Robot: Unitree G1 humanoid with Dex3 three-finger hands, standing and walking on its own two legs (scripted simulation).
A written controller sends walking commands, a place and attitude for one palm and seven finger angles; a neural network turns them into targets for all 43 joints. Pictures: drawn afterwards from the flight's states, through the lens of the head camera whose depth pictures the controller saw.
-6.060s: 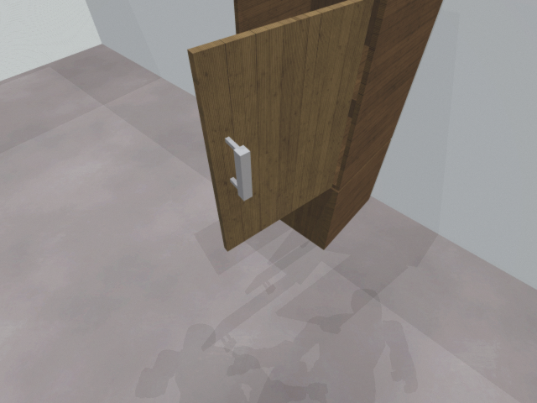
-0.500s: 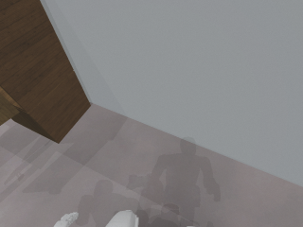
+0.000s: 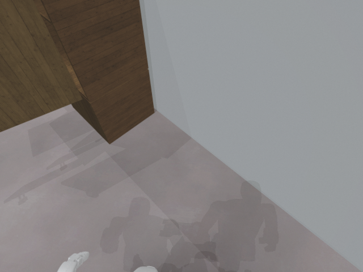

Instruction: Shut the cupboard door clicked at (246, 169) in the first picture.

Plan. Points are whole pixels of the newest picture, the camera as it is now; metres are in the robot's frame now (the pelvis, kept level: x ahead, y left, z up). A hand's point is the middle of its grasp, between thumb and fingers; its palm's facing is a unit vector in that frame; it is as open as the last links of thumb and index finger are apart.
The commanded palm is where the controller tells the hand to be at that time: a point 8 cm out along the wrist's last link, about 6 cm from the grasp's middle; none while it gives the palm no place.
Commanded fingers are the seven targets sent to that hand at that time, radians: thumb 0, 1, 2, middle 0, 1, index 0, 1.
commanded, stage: turn to face it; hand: left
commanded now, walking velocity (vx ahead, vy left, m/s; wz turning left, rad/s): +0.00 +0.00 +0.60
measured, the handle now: out of the picture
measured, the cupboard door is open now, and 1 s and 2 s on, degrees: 78 78 78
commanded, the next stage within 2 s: take the last steps up to it in 0.88 s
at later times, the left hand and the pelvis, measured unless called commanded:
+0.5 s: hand out of the picture +0.02 +0.23 -0.16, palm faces +0.32 -0.91 -0.25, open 7.4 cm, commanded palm none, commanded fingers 0.00 0.90 0.90 -0.20 -0.30 -0.20 -0.30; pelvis +0.01 +0.00 +0.01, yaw +18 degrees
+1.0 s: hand out of the picture -0.06 +0.17 -0.18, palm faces +0.54 -0.81 -0.22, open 7.4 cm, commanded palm none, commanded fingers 0.00 0.90 0.90 -0.20 -0.30 -0.20 -0.30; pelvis +0.02 -0.02 +0.00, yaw +31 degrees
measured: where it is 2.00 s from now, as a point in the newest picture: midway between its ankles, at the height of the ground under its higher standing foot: outside the picture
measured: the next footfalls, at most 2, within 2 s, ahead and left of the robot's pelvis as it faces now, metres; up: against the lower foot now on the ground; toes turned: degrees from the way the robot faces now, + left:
left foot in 0.30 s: +0.02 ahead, +0.13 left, +0.00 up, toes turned +15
right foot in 0.64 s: +0.10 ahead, -0.13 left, +0.00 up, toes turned +20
